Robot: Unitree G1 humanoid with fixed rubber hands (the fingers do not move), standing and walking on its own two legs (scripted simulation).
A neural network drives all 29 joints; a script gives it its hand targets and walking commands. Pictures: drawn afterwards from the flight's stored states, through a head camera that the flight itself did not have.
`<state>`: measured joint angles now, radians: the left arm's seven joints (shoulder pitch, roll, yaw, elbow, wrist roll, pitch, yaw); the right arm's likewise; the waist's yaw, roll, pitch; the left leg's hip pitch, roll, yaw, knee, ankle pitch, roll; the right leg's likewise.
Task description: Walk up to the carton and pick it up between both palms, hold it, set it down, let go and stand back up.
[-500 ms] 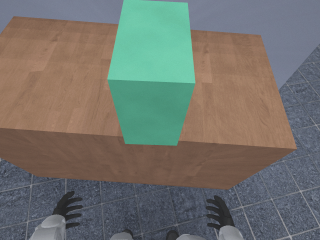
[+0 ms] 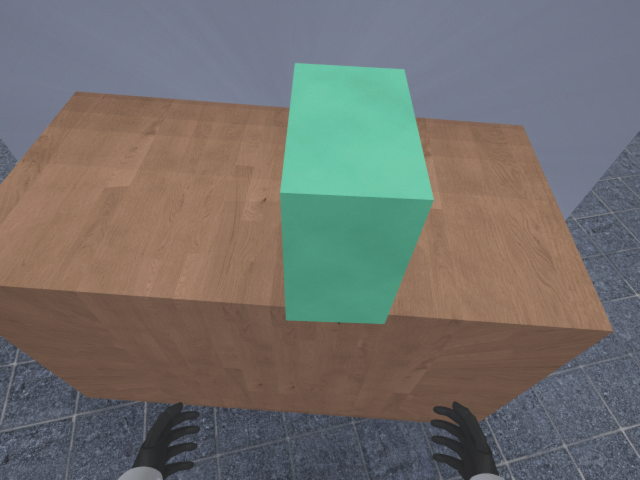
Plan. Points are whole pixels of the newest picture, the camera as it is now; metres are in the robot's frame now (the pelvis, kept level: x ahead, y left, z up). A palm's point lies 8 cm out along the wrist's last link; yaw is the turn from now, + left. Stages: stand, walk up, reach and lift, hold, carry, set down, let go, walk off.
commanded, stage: reach and lift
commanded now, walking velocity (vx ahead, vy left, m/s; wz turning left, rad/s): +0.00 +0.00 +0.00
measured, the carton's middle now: (342, 200) +0.51 +0.01 +0.03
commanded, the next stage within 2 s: none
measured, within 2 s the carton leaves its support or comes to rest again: neither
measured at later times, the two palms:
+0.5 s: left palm (185, 403) +0.21 +0.20 -0.05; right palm (486, 415) +0.22 -0.18 -0.05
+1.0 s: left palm (200, 341) +0.28 +0.19 -0.03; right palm (471, 346) +0.30 -0.17 -0.02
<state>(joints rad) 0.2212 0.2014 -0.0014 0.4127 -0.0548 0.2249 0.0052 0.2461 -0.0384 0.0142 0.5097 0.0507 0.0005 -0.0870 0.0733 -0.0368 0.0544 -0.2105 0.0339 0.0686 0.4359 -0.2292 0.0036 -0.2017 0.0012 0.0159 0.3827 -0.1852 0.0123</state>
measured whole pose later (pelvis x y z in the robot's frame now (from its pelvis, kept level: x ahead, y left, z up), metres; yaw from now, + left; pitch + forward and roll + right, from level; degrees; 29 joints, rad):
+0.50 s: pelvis +0.01 -0.01 +0.00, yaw +0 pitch +2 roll +0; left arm 0.09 0.17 -0.07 0.50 -0.15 -0.01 0.06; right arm 0.15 -0.08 0.02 0.48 0.09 -0.11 -0.07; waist 0.06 0.00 -0.01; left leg -0.23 0.04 0.07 0.42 -0.22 -0.01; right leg -0.24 0.01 0.02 0.39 -0.19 0.00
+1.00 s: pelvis +0.03 -0.01 +0.00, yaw +0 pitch +3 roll -1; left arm -0.11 0.11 -0.01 0.76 -0.13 -0.38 0.08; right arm -0.11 -0.10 0.09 0.74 0.19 -0.37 -0.10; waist 0.04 -0.03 -0.03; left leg -0.22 0.04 0.05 0.41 -0.24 -0.01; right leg -0.21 0.01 0.01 0.34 -0.20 0.01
